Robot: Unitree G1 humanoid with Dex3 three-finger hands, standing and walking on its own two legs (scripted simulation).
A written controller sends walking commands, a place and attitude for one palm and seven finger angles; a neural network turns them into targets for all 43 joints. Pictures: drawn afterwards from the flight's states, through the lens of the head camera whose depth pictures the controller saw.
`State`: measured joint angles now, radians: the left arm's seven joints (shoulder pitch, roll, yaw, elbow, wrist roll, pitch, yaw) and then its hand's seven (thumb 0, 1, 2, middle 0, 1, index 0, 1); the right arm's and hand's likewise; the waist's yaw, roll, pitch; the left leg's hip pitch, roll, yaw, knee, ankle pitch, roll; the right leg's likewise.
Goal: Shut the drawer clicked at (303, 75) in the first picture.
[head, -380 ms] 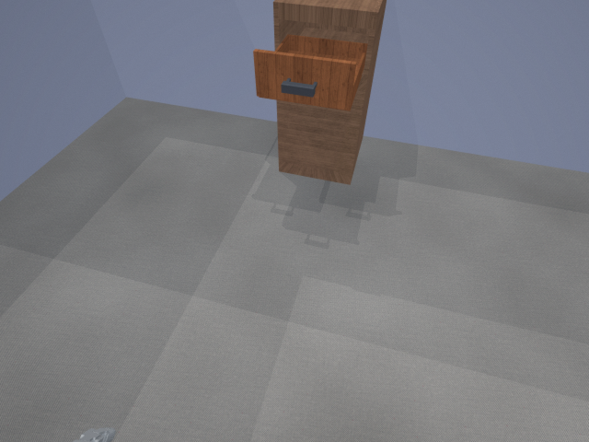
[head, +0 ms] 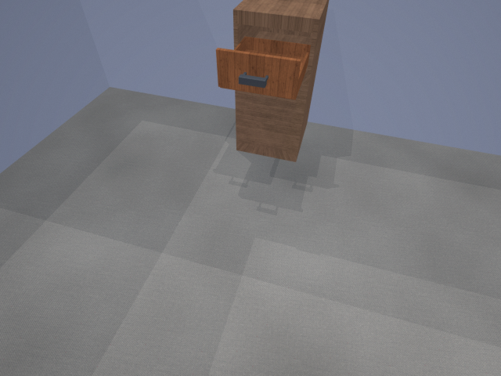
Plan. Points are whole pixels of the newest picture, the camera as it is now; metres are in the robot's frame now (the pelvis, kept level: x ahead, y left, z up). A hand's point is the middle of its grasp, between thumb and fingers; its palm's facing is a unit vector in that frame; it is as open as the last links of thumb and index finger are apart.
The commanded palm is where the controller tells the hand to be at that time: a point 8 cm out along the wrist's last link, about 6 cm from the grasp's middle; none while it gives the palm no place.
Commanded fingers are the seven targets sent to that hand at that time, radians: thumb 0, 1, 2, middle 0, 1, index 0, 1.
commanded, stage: stand and wait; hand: left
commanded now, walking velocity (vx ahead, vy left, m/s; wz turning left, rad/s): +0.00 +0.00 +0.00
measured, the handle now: (254, 78) +1.20 +0.06 -0.10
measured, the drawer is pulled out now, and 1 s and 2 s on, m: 0.30 0.30 0.30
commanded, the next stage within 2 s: look at it before walking up in 0.44 s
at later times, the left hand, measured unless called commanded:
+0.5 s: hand out of the picture +0.05 +0.24 -0.16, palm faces -0.03 -0.95 -0.32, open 7.4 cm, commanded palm none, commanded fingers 0.00 0.90 0.90 -0.20 -0.30 -0.20 -0.30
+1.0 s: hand out of the picture +0.05 +0.25 -0.16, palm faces -0.03 -0.95 -0.32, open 7.4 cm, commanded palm none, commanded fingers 0.00 0.90 0.90 -0.20 -0.30 -0.20 -0.30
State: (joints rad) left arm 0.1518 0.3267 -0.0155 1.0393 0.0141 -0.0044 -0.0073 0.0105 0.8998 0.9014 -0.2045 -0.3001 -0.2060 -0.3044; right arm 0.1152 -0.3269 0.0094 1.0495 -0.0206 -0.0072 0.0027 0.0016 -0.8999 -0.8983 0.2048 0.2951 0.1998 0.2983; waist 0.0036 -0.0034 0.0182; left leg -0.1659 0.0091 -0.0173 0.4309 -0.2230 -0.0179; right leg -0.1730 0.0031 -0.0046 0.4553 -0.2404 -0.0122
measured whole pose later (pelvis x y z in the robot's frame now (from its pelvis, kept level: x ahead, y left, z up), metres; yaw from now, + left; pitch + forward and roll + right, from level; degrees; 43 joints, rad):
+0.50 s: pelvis -0.01 +0.00 +0.00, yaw +0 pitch -3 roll +0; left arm 0.17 0.33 -0.01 1.09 0.01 -0.01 0.00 0.01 0.90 0.90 -0.20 -0.30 -0.20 -0.30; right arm 0.16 -0.32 0.01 1.12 -0.02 -0.01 0.00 0.00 -0.90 -0.90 0.20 0.29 0.20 0.30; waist 0.00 -0.01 0.02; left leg -0.17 0.02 -0.02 0.40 -0.19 -0.02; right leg -0.17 0.01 0.00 0.42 -0.20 -0.01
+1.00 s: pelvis -0.01 +0.00 +0.00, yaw +0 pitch -2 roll +0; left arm 0.17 0.33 -0.01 1.10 0.02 -0.01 0.00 0.01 0.90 0.90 -0.20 -0.30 -0.20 -0.30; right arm 0.14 -0.31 0.01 1.12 -0.01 -0.01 0.00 0.00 -0.90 -0.90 0.20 0.29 0.20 0.30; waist 0.01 -0.01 0.03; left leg -0.16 0.01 -0.01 0.38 -0.19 -0.02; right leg -0.17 0.00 0.00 0.40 -0.20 -0.01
